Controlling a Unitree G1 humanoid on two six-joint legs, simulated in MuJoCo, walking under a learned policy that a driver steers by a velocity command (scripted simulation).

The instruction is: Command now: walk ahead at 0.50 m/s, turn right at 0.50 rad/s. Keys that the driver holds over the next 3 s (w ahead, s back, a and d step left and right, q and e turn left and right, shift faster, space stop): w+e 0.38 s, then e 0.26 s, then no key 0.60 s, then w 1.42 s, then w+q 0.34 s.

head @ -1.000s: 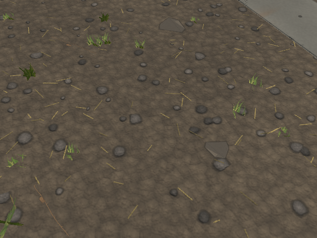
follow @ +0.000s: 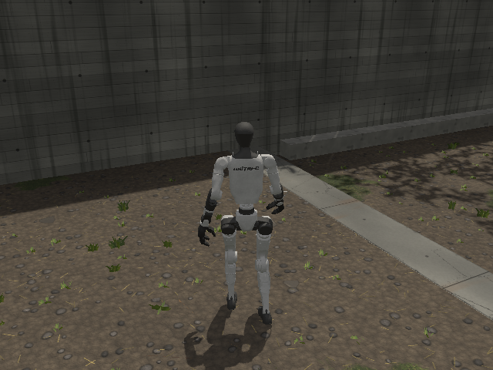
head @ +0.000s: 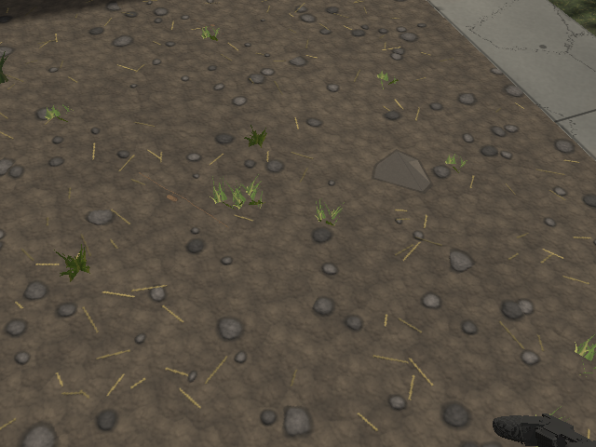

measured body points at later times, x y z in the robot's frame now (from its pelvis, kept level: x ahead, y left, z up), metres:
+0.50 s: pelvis +0.23 -0.05 -0.01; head +0.28 -0.07 +0.43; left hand +0.52 +0.10 -0.10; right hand +0.13 -0.30 -0.15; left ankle +0.09 +0.10 -0.70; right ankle +0.32 -0.14 -0.73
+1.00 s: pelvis +0.35 -0.08 +0.01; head +0.37 -0.09 +0.46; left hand +0.54 +0.12 -0.12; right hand +0.33 -0.37 -0.11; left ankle +0.43 +0.02 -0.71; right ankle +0.32 -0.14 -0.73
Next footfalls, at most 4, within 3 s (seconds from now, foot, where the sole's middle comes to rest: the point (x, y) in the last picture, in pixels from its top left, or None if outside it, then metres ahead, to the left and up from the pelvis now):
0.48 right None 0.35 -0.16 -0.77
1.04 left None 0.45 0.00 -0.77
1.96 left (412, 333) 0.77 -0.20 -0.77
2.52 right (525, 283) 0.95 -0.51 -0.77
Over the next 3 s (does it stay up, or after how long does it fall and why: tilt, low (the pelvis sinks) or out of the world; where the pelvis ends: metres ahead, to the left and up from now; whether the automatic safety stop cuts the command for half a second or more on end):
stays up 1.07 -0.48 0.00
